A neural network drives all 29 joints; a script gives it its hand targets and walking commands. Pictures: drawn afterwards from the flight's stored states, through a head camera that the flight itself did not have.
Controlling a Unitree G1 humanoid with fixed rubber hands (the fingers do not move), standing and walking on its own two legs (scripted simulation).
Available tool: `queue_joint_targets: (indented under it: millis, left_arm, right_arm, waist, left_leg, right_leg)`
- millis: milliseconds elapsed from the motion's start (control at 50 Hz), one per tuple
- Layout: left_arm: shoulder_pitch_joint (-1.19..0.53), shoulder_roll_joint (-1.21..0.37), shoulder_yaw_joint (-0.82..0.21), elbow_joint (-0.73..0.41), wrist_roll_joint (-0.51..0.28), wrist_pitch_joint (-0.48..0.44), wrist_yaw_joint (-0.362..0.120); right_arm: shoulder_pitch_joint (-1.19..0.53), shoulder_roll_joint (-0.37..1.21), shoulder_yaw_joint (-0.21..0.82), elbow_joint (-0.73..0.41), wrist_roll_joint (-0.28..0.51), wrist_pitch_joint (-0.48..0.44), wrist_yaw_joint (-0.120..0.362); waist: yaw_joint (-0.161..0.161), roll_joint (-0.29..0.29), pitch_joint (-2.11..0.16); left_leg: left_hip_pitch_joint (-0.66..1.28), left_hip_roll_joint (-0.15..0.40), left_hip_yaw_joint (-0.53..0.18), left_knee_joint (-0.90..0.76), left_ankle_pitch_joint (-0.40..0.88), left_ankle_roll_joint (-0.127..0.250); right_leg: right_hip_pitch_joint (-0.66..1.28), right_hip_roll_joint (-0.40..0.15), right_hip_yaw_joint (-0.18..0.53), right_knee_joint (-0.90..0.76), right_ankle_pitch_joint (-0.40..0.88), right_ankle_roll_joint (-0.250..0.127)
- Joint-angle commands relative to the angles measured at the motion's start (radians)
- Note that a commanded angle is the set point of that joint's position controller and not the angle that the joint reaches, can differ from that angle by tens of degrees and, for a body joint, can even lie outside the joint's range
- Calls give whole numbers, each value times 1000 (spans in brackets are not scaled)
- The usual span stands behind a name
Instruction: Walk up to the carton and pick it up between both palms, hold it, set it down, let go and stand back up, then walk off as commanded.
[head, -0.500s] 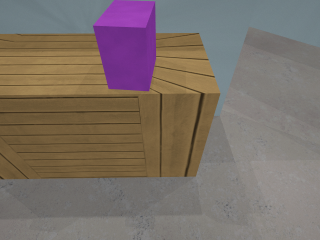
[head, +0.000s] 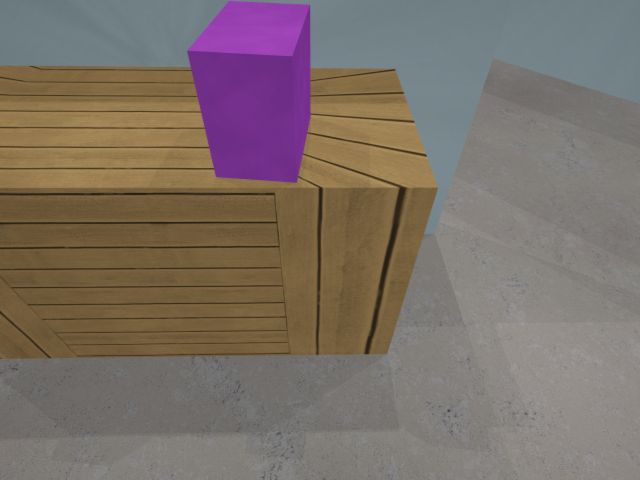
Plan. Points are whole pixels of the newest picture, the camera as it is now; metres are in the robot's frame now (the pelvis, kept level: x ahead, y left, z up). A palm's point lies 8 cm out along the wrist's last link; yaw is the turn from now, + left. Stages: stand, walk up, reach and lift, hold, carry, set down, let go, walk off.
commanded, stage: stand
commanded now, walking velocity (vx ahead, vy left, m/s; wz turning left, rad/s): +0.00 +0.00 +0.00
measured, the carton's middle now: (262, 91) +0.83 +0.15 +0.09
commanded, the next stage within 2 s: none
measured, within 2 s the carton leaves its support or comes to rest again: neither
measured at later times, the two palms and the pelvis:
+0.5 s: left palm out of the picture +0.06 +0.30 -0.12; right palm out of the picture +0.04 -0.29 -0.12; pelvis +0.00 +0.00 +0.00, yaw +0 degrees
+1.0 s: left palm out of the picture +0.05 +0.30 -0.12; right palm out of the picture +0.05 -0.29 -0.12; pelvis +0.00 +0.01 +0.00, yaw +0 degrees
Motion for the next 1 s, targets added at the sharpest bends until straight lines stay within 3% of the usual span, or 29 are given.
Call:
queue_joint_targets:
  millis: [0,40,80,160,200,220,240,260,320,340,420,440,460,500,520,540,580,600,620,660,700,760,780,800,820,880,900,960,980]
  left_arm:
    - [18,230,52,-44,-4,-18,14]
    - [-27,261,59,-55,-2,-21,9]
    - [9,210,44,-36,-2,-20,12]
    - [11,171,27,-54,-1,-21,9]
    - [-4,221,48,-46,4,-15,13]
    - [1,180,24,-63,0,-19,13]
    - [-39,229,42,-73,-2,-19,12]
    - [-49,260,47,-74,2,-17,25]
    - [5,202,29,-64,-9,-21,15]
    - [-17,235,49,-72,-4,-20,13]
    - [16,245,52,-42,-2,-13,19]
    - [-25,237,44,-56,2,-11,22]
    - [-6,189,33,-67,-15,-12,24]
    - [-47,247,46,-72,-2,-20,14]
    - [14,212,42,-58,-6,-19,14]
    - [45,228,34,-19,4,-20,17]
    - [20,207,39,-63,-2,-22,14]
    - [16,196,30,-51,3,-23,14]
    - [28,186,19,-34,-3,-21,13]
    - [23,228,38,-35,5,-18,11]
    - [28,229,33,-45,-3,-13,17]
    - [33,245,44,-43,-2,-17,14]
    - [27,196,32,-60,-11,-19,13]
    - [-24,259,42,-61,12,-17,17]
    - [-10,250,50,-61,1,-20,12]
    - [-44,256,51,-76,8,-21,22]
    - [4,201,32,-66,-2,-22,20]
    - [-19,223,36,-55,-12,-21,17]
    - [-3,210,33,-49,5,-21,13]
  right_arm:
    - [-6,-172,-23,-40,-3,-21,-9]
    - [22,-239,-41,-49,-3,-24,-4]
    - [41,-141,-17,-28,2,-22,-7]
    - [9,-196,-29,-36,-6,-24,-4]
    - [8,-180,-30,-44,-3,-20,-4]
    - [7,-160,-18,-37,-3,-11,-9]
    - [-19,-201,-32,-54,5,-17,-6]
    - [-4,-192,-36,-45,-1,-20,-6]
    - [-2,-228,-45,-50,8,-23,-5]
    - [20,-200,-38,-44,-4,-25,-2]
    - [-17,-181,-28,-52,-4,-20,-5]
    - [35,-136,-18,-37,1,-8,1]
    - [16,-173,-22,-46,-5,-14,-9]
    - [0,-182,-30,-47,-8,-17,-2]
    - [-41,-220,-38,-67,-4,-19,-6]
    - [57,-157,-29,-46,13,-22,-3]
    - [-11,-199,-34,-48,-3,-14,-8]
    - [11,-176,-25,-48,11,-11,-10]
    - [20,-175,-27,-43,3,-19,-9]
    - [-15,-186,-32,-66,-3,-28,-3]
    - [-1,-186,-35,-58,6,-19,-1]
    - [1,-177,-36,-64,-5,-24,-6]
    - [-34,-209,-39,-67,-1,-25,-3]
    - [-19,-162,-33,-68,-4,-24,-4]
    - [-24,-152,-26,-78,-5,-22,-7]
    - [-34,-180,-45,-80,-2,-27,-3]
    - [-12,-205,-38,-69,-1,-26,-9]
    - [-16,-203,-41,-64,6,-24,-8]
    - [7,-157,-31,-61,1,-20,0]
  waist:
    - [0,25,-24]
    - [-9,28,-4]
    - [-8,41,-4]
    - [17,-34,-43]
    - [-2,-5,-47]
    - [18,28,-31]
    - [3,-51,15]
    - [-26,-20,29]
    - [10,-45,-33]
    - [-3,-11,-25]
    - [18,25,-10]
    - [-23,-11,9]
    - [6,17,-6]
    - [-17,5,28]
    - [15,25,10]
    - [-16,-48,10]
    - [29,-5,36]
    - [-6,-16,21]
    - [1,-33,6]
    - [9,22,-35]
    - [6,-37,-40]
    - [4,11,-13]
    - [19,93,-3]
    - [-20,34,5]
    - [2,1,-25]
    - [-18,-49,-21]
    - [6,28,-85]
    - [-15,17,-22]
    - [3,-20,1]
  left_leg:
    - [-36,127,-74,-60,107,39]
    - [-53,111,-62,-55,99,40]
    - [-26,129,-65,-57,151,37]
    - [-12,125,-64,-51,174,37]
    - [-27,117,-69,-66,132,31]
    - [-33,105,-48,-57,111,26]
    - [-81,123,-87,-65,91,46]
    - [-21,129,-81,-70,113,38]
    - [-23,123,-88,-40,152,42]
    - [-13,115,-65,-67,145,32]
    - [-64,115,-49,-58,91,39]
    - [-41,117,-66,-73,106,38]
    - [-51,117,-55,-61,91,50]
    - [-47,118,-68,-80,91,34]
    - [-54,118,-65,-72,91,39]
    - [-25,118,-95,-78,87,36]
    - [-80,111,-65,-66,56,42]
    - [-53,113,-70,-57,110,36]
    - [-26,123,-63,-49,142,32]
    - [-39,121,-78,-59,110,36]
    - [1,123,-77,-41,119,44]
    - [-4,130,-62,-43,138,43]
    - [-41,113,-62,-43,146,38]
    - [-32,111,-68,-66,103,34]
    - [-16,129,-74,-51,126,34]
    - [0,132,-82,-39,185,44]
    - [28,123,-67,-44,186,46]
    - [-17,130,-78,-50,131,48]
    - [-43,116,-72,-69,94,40]
  right_leg:
    - [-7,-134,91,-57,121,-11]
    - [-9,-142,83,-45,144,-15]
    - [-24,-134,92,-49,144,-13]
    - [-5,-131,63,-34,147,-16]
    - [17,-130,70,-30,90,-17]
    - [-7,-128,81,-43,90,-12]
    - [-29,-135,99,-77,115,-7]
    - [-47,-145,85,-45,156,-13]
    - [-12,-137,82,-49,150,-12]
    - [-18,-138,83,-44,130,-18]
    - [10,-149,95,-50,170,-23]
    - [-18,-146,92,-31,168,-19]
    - [-21,-146,88,-58,133,-9]
    - [-57,-127,92,-53,84,1]
    - [-17,-134,88,-56,89,-4]
    - [-41,-132,88,-48,65,-5]
    - [-32,-128,93,-57,65,-16]
    - [-47,-133,88,-44,123,-4]
    - [-28,-136,87,-38,158,3]
    - [-3,-146,90,-45,138,-14]
    - [-42,-135,91,-24,182,-16]
    - [-46,-139,100,-47,136,-11]
    - [-27,-142,99,-56,137,-20]
    - [-53,-145,104,-29,110,-19]
    - [-47,-136,80,-40,104,-4]
    - [-64,-135,67,-29,157,-12]
    - [-21,-146,79,-29,166,-18]
    - [-45,-149,102,-46,145,-16]
    - [-29,-134,85,-42,88,-17]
